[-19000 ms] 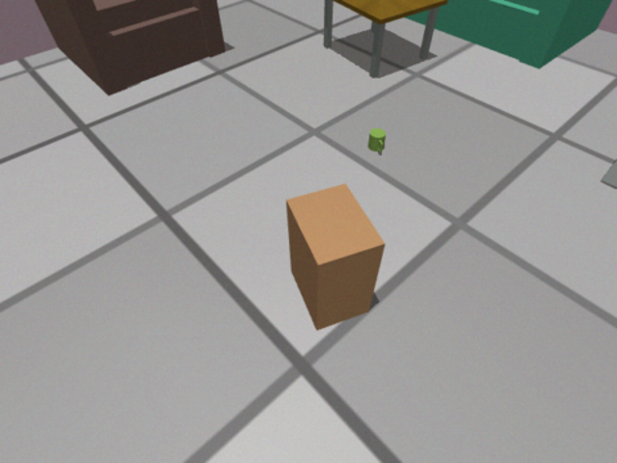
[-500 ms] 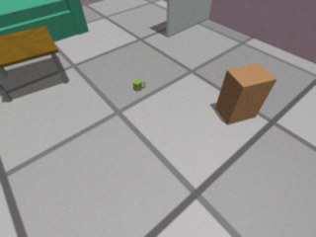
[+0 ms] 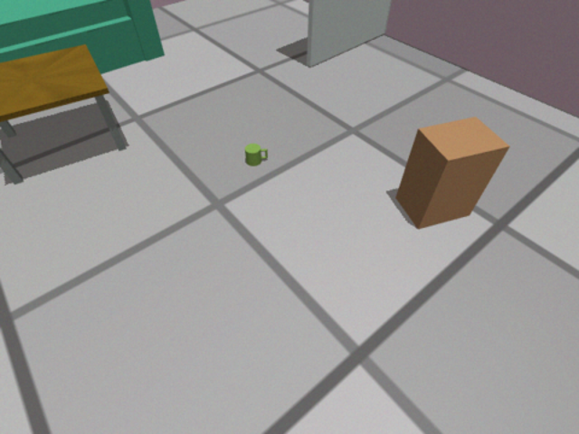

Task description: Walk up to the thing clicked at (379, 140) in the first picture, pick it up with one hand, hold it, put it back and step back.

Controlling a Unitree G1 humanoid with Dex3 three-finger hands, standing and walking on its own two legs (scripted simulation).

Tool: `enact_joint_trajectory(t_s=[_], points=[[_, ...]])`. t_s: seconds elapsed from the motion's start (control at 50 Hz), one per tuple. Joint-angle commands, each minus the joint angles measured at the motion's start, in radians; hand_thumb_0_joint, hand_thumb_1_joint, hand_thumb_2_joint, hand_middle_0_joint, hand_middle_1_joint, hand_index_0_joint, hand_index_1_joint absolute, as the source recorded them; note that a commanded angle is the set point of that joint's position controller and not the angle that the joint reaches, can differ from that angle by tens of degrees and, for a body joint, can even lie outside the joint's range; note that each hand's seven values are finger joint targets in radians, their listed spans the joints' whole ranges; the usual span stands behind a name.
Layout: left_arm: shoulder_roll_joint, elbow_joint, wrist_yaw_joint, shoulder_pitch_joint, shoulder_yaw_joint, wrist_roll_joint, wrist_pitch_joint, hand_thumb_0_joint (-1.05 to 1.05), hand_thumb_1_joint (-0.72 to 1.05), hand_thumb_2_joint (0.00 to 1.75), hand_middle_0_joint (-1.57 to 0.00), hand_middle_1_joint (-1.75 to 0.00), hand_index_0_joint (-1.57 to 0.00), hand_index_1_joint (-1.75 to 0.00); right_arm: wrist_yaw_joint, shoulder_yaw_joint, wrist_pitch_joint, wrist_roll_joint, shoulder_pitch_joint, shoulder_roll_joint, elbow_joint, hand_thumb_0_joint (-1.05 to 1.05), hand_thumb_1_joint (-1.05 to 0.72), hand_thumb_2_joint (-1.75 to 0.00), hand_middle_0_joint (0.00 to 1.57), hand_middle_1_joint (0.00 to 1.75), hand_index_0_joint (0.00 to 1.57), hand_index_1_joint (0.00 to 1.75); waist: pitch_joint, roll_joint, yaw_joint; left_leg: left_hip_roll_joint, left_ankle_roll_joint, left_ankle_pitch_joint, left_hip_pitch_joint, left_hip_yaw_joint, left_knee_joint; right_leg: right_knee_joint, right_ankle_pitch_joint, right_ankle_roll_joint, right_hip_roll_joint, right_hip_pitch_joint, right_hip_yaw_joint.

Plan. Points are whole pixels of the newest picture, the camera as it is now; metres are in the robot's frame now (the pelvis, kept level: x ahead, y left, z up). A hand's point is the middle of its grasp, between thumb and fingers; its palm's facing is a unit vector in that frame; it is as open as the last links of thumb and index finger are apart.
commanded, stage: stand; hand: left
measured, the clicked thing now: (256, 154) +1.54 +0.20 -0.74
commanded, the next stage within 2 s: walk up in 0.32 s
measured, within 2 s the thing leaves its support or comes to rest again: neither
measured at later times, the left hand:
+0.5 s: hand out of the picture +0.09 +0.26 -0.14, palm faces -0.07 -0.93 -0.37, open 7.4 cm
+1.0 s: hand (156, 393) +0.22 +0.25 -0.18, palm faces +0.04 -0.93 -0.36, open 7.4 cm
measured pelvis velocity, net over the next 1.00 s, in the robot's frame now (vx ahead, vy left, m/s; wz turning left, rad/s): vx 0.23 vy -0.03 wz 0.04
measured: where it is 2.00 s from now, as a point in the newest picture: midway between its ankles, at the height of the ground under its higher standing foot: (304, 301)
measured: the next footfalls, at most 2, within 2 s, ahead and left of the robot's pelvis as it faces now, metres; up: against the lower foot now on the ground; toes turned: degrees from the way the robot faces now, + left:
left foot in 0.98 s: +0.38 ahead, +0.10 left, +0.00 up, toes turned +7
right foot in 1.40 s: +0.58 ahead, -0.18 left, +0.00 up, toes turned -5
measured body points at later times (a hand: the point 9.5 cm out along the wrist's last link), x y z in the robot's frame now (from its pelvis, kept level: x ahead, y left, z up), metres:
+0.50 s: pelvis +0.02 -0.02 +0.00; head +0.03 -0.02 +0.45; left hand +0.10 +0.31 -0.12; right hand +0.07 -0.34 -0.13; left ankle +0.00 +0.12 -0.75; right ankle +0.04 -0.15 -0.72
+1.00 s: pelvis +0.23 -0.03 -0.03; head +0.25 -0.02 +0.42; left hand +0.22 +0.29 -0.15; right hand +0.34 -0.35 -0.13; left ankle +0.34 +0.10 -0.75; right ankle +0.09 -0.17 -0.75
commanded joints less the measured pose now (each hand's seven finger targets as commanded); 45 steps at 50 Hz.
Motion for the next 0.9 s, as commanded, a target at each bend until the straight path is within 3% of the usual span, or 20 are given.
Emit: enact_joint_trajectory(t_s=[0.0, 0.14, 0.28, 0.3, 0.32, 0.34, 0.36, 0.38, 0.42, 0.48, 0.52, 0.54, 0.56, 0.58, 0.6, 0.64, 0.7, 0.78, 0.84, 0.88], points=[[0.215, -0.054, 0.015, -0.033, 0.042, -0.006, -0.020, 0.00, 0.90, 0.90, -0.20, -0.30, -0.20, -0.30, -0.013, -0.041, -0.020, -0.003, -0.037, -0.218, -0.062, 0.00, -0.90, -0.90, 0.20, 0.30, 0.20, 0.30, -0.085, 0.009, -0.001, 0.110, 0.034, 0.094, 0.032, -0.089, -0.059, -0.049, 0.138, -0.048, -0.102, -0.024, 0.058], [0.216, -0.056, 0.016, -0.031, 0.040, -0.008, -0.020, 0.00, 0.90, 0.90, -0.20, -0.30, -0.20, -0.30, -0.014, -0.041, -0.021, -0.001, -0.040, -0.216, -0.061, 0.00, -0.90, -0.90, 0.20, 0.30, 0.20, 0.30, -0.084, 0.007, -0.002, 0.109, 0.031, 0.126, 0.037, -0.091, -0.051, -0.045, 0.164, -0.049, -0.104, -0.017, 0.059], [0.214, -0.052, 0.015, -0.026, 0.040, -0.004, -0.018, 0.00, 0.90, 0.90, -0.20, -0.30, -0.20, -0.30, -0.014, -0.040, -0.020, -0.001, -0.039, -0.214, -0.065, 0.00, -0.90, -0.90, 0.20, 0.30, 0.20, 0.30, -0.057, -0.001, -0.001, 0.110, 0.032, 0.078, 0.023, -0.098, -0.065, -0.049, 0.105, -0.047, -0.099, -0.042, 0.051], [0.307, -0.112, -0.016, 0.000, 0.099, 0.012, -0.030, 0.00, 0.90, 0.90, -0.20, -0.30, -0.20, -0.30, 0.010, -0.102, -0.039, -0.019, 0.043, -0.309, -0.121, 0.00, -0.90, -0.90, 0.20, 0.30, 0.20, 0.30, -0.174, 0.013, -0.014, 0.095, 0.104, -0.443, 0.082, -0.130, -0.007, 0.057, -0.360, -0.081, -0.031, -0.076, 0.043], [0.292, -0.118, -0.029, -0.039, 0.101, 0.022, -0.029, 0.00, 0.90, 0.90, -0.20, -0.30, -0.20, -0.30, 0.019, -0.119, -0.042, -0.028, 0.084, -0.332, -0.101, 0.00, -0.90, -0.90, 0.20, 0.30, 0.20, 0.30, -0.093, 0.075, -0.037, 0.143, 0.134, -0.637, 0.078, -0.202, -0.066, 0.153, -0.458, -0.080, -0.012, -0.244, 0.007], [0.263, -0.142, -0.040, -0.086, 0.101, 0.023, -0.028, 0.00, 0.90, 0.90, -0.20, -0.30, -0.20, -0.30, 0.022, -0.136, -0.042, -0.027, 0.098, -0.345, -0.110, 0.00, -0.90, -0.90, 0.20, 0.30, 0.20, 0.30, -0.010, 0.154, -0.060, 0.243, 0.181, -0.676, 0.094, -0.310, -0.160, 0.308, -0.361, -0.062, 0.013, -0.391, -0.053], [0.260, -0.175, -0.044, -0.117, 0.104, 0.028, -0.030, 0.00, 0.90, 0.90, -0.20, -0.30, -0.20, -0.30, 0.024, -0.148, -0.047, -0.026, 0.109, -0.362, -0.131, 0.00, -0.90, -0.90, 0.20, 0.30, 0.20, 0.30, 0.066, 0.186, -0.074, 0.367, 0.247, -0.625, 0.082, -0.423, -0.227, 0.447, -0.303, -0.048, -0.018, -0.506, -0.052], [0.257, -0.185, -0.047, -0.133, 0.103, 0.023, -0.037, 0.00, 0.90, 0.90, -0.20, -0.30, -0.20, -0.30, 0.024, -0.148, -0.056, -0.030, 0.123, -0.349, -0.139, 0.00, -0.90, -0.90, 0.20, 0.30, 0.20, 0.30, 0.092, 0.120, -0.070, 0.395, 0.270, -0.552, 0.083, -0.447, -0.237, 0.449, -0.296, -0.050, -0.056, -0.543, -0.009], [0.266, -0.184, -0.066, -0.059, 0.108, 0.011, -0.046, 0.00, 0.90, 0.90, -0.20, -0.30, -0.20, -0.30, 0.026, -0.146, -0.061, -0.031, 0.061, -0.336, -0.180, 0.00, -0.90, -0.90, 0.20, 0.30, 0.20, 0.30, 0.025, 0.120, -0.021, 0.333, 0.247, -0.472, 0.091, -0.331, -0.207, 0.405, -0.299, -0.053, -0.088, -0.457, -0.008], [0.260, -0.160, -0.081, 0.066, 0.124, 0.011, -0.043, 0.00, 0.90, 0.90, -0.20, -0.30, -0.20, -0.30, 0.039, -0.148, -0.052, -0.037, -0.033, -0.331, -0.229, 0.00, -0.90, -0.90, 0.20, 0.30, 0.20, 0.30, -0.001, 0.216, 0.038, 0.230, 0.186, -0.453, -0.116, -0.167, -0.151, 0.273, -0.201, -0.046, -0.052, -0.165, -0.107], [0.267, -0.098, -0.071, 0.246, 0.144, 0.011, -0.047, 0.00, 0.90, 0.90, -0.20, -0.30, -0.20, -0.30, 0.040, -0.142, -0.039, -0.042, -0.094, -0.298, -0.254, 0.00, -0.90, -0.90, 0.20, 0.30, 0.20, 0.30, -0.037, 0.123, 0.137, 0.142, 0.141, -0.527, -0.326, -0.047, 0.056, 0.194, -0.065, -0.043, -0.003, 0.142, -0.187], [0.311, -0.062, -0.058, 0.366, 0.162, 0.016, -0.053, 0.00, 0.90, 0.90, -0.20, -0.30, -0.20, -0.30, 0.035, -0.126, -0.032, -0.051, -0.086, -0.246, -0.266, 0.00, -0.90, -0.90, 0.20, 0.30, 0.20, 0.30, -0.066, -0.038, 0.184, 0.073, 0.111, -0.590, -0.536, 0.014, 0.278, 0.193, -0.147, -0.052, 0.013, 0.349, -0.165], [0.381, -0.070, -0.041, 0.449, 0.187, 0.028, -0.059, 0.00, 0.90, 0.90, -0.20, -0.30, -0.20, -0.30, 0.037, -0.095, -0.030, -0.046, -0.075, -0.167, -0.287, 0.00, -0.90, -0.90, 0.20, 0.30, 0.20, 0.30, -0.043, -0.317, 0.230, -0.064, 0.077, -0.557, -0.693, 0.050, 0.667, -0.019, -0.474, -0.093, -0.157, 0.356, 0.134], [0.427, -0.135, -0.032, 0.352, 0.180, 0.037, -0.071, 0.00, 0.90, 0.90, -0.20, -0.30, -0.20, -0.30, 0.036, -0.089, -0.026, -0.019, -0.067, -0.168, -0.315, 0.00, -0.90, -0.90, 0.20, 0.30, 0.20, 0.30, 0.003, -0.259, 0.177, -0.091, 0.038, -0.421, -0.703, -0.146, 0.816, -0.271, -0.773, -0.179, -0.407, 0.152, 0.591], [0.440, -0.190, -0.030, 0.199, 0.167, 0.021, -0.074, 0.00, 0.90, 0.90, -0.20, -0.30, -0.20, -0.30, 0.035, -0.112, -0.030, -0.014, -0.048, -0.260, -0.291, 0.00, -0.90, -0.90, 0.20, 0.30, 0.20, 0.30, 0.092, -0.117, 0.099, -0.004, 0.039, -0.293, -0.648, -0.225, 0.821, -0.314, -0.841, -0.226, -0.443, -0.001, 0.636], [0.380, -0.224, -0.026, 0.076, 0.155, 0.010, -0.085, 0.00, 0.90, 0.90, -0.20, -0.30, -0.20, -0.30, 0.043, -0.123, -0.038, -0.004, 0.051, -0.304, -0.235, 0.00, -0.90, -0.90, 0.20, 0.30, 0.20, 0.30, 0.114, -0.084, 0.019, 0.053, 0.029, -0.154, -0.579, -0.196, 0.771, -0.257, -0.607, -0.206, -0.322, -0.029, 0.365], [0.325, -0.231, -0.026, 0.090, 0.142, 0.000, -0.096, 0.00, 0.90, 0.90, -0.20, -0.30, -0.20, -0.30, 0.062, -0.121, -0.035, -0.007, 0.132, -0.274, -0.206, 0.00, -0.90, -0.90, 0.20, 0.30, 0.20, 0.30, 0.082, -0.100, 0.003, 0.054, 0.004, -0.060, -0.466, -0.160, 0.660, -0.226, -0.351, -0.200, -0.253, -0.069, 0.125], [0.348, -0.251, -0.022, 0.113, 0.157, 0.005, -0.106, 0.00, 0.90, 0.90, -0.20, -0.30, -0.20, -0.30, 0.084, -0.117, -0.032, -0.013, 0.066, -0.263, -0.260, 0.00, -0.90, -0.90, 0.20, 0.30, 0.20, 0.30, 0.099, -0.102, 0.026, 0.076, -0.012, -0.017, -0.489, -0.139, 0.489, -0.219, -0.302, -0.222, -0.254, -0.028, 0.040], [0.347, -0.249, -0.027, 0.153, 0.161, 0.004, -0.101, 0.00, 0.90, 0.90, -0.20, -0.30, -0.20, -0.30, 0.091, -0.108, -0.039, -0.021, 0.003, -0.243, -0.304, 0.00, -0.90, -0.90, 0.20, 0.30, 0.20, 0.30, 0.065, -0.071, 0.048, 0.079, 0.004, 0.029, -0.427, -0.050, 0.314, -0.138, -0.096, -0.203, -0.216, 0.043, -0.064], [0.349, -0.252, -0.028, 0.171, 0.154, 0.003, -0.096, 0.00, 0.90, 0.90, -0.20, -0.30, -0.20, -0.30, 0.091, -0.111, -0.041, -0.021, -0.030, -0.235, -0.319, 0.00, -0.90, -0.90, 0.20, 0.30, 0.20, 0.30, 0.057, -0.081, 0.056, 0.078, 0.024, 0.048, -0.337, 0.004, 0.273, -0.104, 0.020, -0.202, -0.238, 0.020, -0.077]])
